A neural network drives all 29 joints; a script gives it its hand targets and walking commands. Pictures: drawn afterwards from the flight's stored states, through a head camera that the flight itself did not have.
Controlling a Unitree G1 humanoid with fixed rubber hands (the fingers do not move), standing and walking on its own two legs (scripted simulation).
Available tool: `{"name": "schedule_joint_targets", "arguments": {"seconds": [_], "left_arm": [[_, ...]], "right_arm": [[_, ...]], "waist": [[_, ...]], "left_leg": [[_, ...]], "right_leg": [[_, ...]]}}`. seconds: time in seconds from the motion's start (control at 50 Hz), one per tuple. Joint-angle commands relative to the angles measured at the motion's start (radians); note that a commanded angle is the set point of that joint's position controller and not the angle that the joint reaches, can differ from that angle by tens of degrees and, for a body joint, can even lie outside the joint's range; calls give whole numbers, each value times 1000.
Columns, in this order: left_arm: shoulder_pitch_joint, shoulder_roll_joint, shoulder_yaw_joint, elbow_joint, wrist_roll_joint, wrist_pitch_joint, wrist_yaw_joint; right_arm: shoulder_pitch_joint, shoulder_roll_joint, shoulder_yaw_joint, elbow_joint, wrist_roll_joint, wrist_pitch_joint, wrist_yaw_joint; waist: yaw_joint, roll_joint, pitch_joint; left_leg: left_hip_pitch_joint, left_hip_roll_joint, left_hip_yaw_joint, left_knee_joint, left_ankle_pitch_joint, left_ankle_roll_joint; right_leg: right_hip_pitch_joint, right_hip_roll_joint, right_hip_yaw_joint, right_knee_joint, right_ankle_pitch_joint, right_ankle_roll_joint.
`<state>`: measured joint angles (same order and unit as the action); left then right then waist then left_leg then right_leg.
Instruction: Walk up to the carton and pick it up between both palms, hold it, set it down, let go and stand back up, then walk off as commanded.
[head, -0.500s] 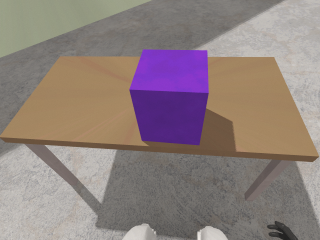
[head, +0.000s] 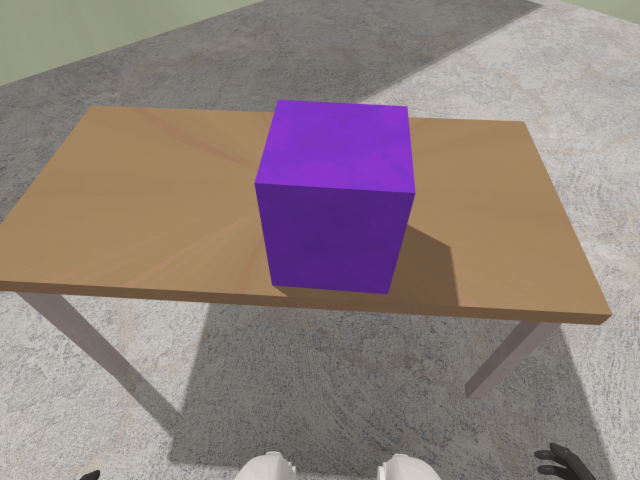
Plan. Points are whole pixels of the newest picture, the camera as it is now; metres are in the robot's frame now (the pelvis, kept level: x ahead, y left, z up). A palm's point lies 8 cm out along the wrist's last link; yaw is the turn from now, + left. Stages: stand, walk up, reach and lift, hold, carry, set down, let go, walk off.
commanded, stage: walk up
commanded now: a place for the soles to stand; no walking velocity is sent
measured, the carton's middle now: (335, 201) +0.55 -0.02 -0.01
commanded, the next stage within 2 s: none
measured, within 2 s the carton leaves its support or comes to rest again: neither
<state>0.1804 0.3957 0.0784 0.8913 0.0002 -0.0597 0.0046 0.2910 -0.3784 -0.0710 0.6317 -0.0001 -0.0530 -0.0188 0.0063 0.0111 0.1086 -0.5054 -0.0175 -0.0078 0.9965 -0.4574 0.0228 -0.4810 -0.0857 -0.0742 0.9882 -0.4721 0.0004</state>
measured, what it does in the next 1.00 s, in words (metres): shifts its weight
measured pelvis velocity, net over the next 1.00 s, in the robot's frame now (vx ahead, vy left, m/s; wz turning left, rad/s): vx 0.06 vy -0.03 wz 0.00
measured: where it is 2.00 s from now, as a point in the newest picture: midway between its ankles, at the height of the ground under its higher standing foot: outside the picture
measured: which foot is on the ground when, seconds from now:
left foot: down 0.00-1.00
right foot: down 0.00-1.00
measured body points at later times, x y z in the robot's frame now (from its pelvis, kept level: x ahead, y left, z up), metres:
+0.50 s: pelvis +0.04 -0.01 +0.00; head +0.06 -0.02 +0.45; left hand +0.07 +0.33 -0.10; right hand +0.18 -0.31 -0.09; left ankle +0.10 +0.10 -0.68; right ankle +0.05 -0.14 -0.66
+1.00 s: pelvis +0.06 -0.03 +0.00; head +0.08 -0.04 +0.45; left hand +0.14 +0.30 -0.10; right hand +0.18 -0.34 -0.09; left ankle +0.10 +0.10 -0.68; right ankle +0.09 -0.15 -0.68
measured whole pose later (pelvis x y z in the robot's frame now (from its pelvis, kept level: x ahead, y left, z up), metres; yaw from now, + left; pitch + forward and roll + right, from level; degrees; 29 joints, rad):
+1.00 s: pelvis +0.06 -0.03 +0.00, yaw +0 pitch -3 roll -1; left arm 0.24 0.40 0.08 0.88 0.00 -0.04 0.00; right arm 0.29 -0.38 -0.07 0.63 0.00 -0.06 -0.02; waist 0.00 0.03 0.09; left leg -0.49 0.02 -0.01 1.00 -0.47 0.02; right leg -0.46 -0.06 -0.08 0.99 -0.48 -0.01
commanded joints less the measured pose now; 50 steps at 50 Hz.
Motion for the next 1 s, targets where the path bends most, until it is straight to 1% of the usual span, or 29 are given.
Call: {"name": "schedule_joint_targets", "arguments": {"seconds": [0.0,0.08,0.1,0.14,0.16,0.18,0.2,0.24,0.3,0.36,0.4,0.42,0.44,0.46,0.48,0.54,0.64,0.66,0.68,0.7,0.72,0.74,0.82,0.84,0.86,0.88,0.9,0.94,0.98], "left_arm": [[-101,258,51,-119,12,-6,-12],[22,257,68,-72,14,-21,-21],[51,249,67,-61,11,-25,-18],[186,258,82,-20,17,-41,-10],[285,323,104,-9,39,-55,-1],[282,397,119,-31,36,-57,2],[236,398,110,-55,30,-55,0],[193,365,92,-87,19,-54,5],[188,318,75,-97,26,-50,12],[129,333,72,-150,13,-35,6],[12,274,46,-174,-7,-26,-2],[17,182,17,-192,-16,-24,0],[8,158,10,-192,-6,-15,5],[26,235,28,-175,-5,5,8],[28,277,50,-145,10,12,6],[102,246,47,-104,5,4,-11],[234,229,67,-37,8,-11,-7],[267,239,77,-46,24,-20,1],[325,309,91,-36,48,-38,11],[210,375,88,-73,49,-42,11],[128,397,96,-84,43,-37,8],[95,395,91,-93,40,-38,3],[15,307,60,-108,37,-17,-9],[10,279,51,-115,30,-12,-13],[7,252,48,-114,26,-7,-14],[-13,189,33,-136,18,0,-17],[-26,198,38,-121,7,3,-11],[1,245,49,-99,10,-7,-11],[108,256,62,-64,22,-29,-8]], "right_arm": [[152,-420,-109,59,-29,-51,-12],[67,-371,-97,54,-41,-35,-14],[24,-353,-90,42,-35,-29,-10],[-65,-286,-61,20,-28,-21,-3],[-77,-192,-38,4,-18,-23,-2],[-75,-169,-28,-4,-23,-18,-8],[-98,-260,-54,-4,-27,-18,-14],[-81,-277,-59,4,-20,-33,-5],[-26,-243,-64,5,-18,-49,-6],[-12,-221,-68,-7,-15,-60,-8],[169,-246,-83,65,-19,-67,-18],[262,-330,-107,92,-35,-71,-31],[224,-378,-112,59,-42,-68,-36],[179,-408,-116,35,-22,-59,-31],[116,-405,-114,29,-26,-52,-31],[0,-359,-88,18,-40,-37,-27],[-137,-298,-56,27,-29,-22,-9],[-99,-247,-41,15,-34,-17,-8],[-93,-174,-28,-1,-24,-11,-6],[-100,-180,-21,2,-17,-8,-17],[-110,-269,-49,18,-15,-11,-20],[-60,-306,-63,38,-21,-18,-11],[83,-263,-79,84,-24,-35,-4],[96,-275,-79,94,-28,-42,-9],[130,-271,-82,98,-40,-47,-14],[118,-334,-86,85,-45,-57,-20],[62,-365,-91,66,-45,-55,-21],[-6,-360,-74,43,-33,-46,-23],[-89,-286,-46,29,-23,-35,-16]], "waist": [[-84,118,-127],[-24,187,-121],[4,134,-116],[79,83,-123],[135,-193,-173],[127,-269,-129],[126,-92,-141],[74,-35,-100],[51,-199,-170],[8,-170,-158],[-95,-77,-202],[-127,162,-270],[-99,217,-190],[-89,81,-203],[-85,28,-138],[-16,141,-32],[72,164,-45],[83,33,-96],[111,-169,-99],[85,-129,-67],[75,-56,-27],[47,-40,-35],[-43,-107,-84],[-49,-35,-112],[-65,54,-121],[-70,186,-143],[-54,210,-88],[-22,73,-64],[53,16,-96]], "left_leg": [[377,321,-770,-570,-211,296],[216,279,-614,-484,58,263],[128,269,-565,-469,26,245],[-141,158,-308,-237,44,139],[-341,41,-102,86,78,48],[-500,-43,0,237,-139,9],[-494,6,-63,247,-184,14],[-408,47,-43,233,-139,15],[-294,52,10,43,-191,11],[-97,47,52,-123,-18,24],[282,8,13,-339,212,58],[475,172,-287,-426,264,120],[458,337,-651,-523,295,211],[417,399,-796,-586,22,267],[295,403,-804,-603,-162,305],[37,314,-569,-574,-149,258],[-232,185,-290,-403,-172,149],[-293,141,-244,-231,-135,120],[-401,39,-65,62,-137,40],[-382,1,-33,157,-143,17],[-282,38,-103,149,-142,17],[-210,74,-58,117,-141,12],[103,38,16,-163,-18,32],[180,38,-26,-250,-29,49],[247,94,-183,-381,-123,77],[288,228,-496,-521,-224,148],[217,316,-656,-591,-294,223],[130,300,-594,-493,-63,240],[-81,181,-364,-335,107,147]], "right_leg": [[-379,54,84,146,-209,-37],[-171,52,76,-26,-140,-49],[-66,54,71,-94,-64,-61],[282,53,99,-323,-3,-84],[495,-113,413,-519,-153,-135],[538,-318,740,-656,-184,-195],[519,-367,806,-629,-143,-259],[475,-336,651,-545,181,-289],[469,-272,430,-361,709,-274],[282,-256,338,-319,670,-242],[27,-136,158,-102,627,-130],[-183,-37,38,216,445,-51],[-384,75,4,287,-106,-11],[-381,55,95,257,-205,-27],[-321,20,98,245,-220,-28],[-171,6,86,133,-127,-40],[277,62,13,-211,63,-54],[370,57,103,-341,-54,-64],[385,-137,457,-536,-275,-129],[227,-301,735,-696,-429,-170],[118,-348,770,-717,-467,-240],[103,-340,725,-663,-449,-279],[-38,-162,350,-453,-125,-154],[-98,-113,288,-357,-83,-131],[-158,-68,201,-201,-93,-90],[-254,31,54,5,-60,-25],[-269,56,43,35,-106,-28],[-134,44,78,-71,-125,-37],[155,23,146,-257,37,-65]]}}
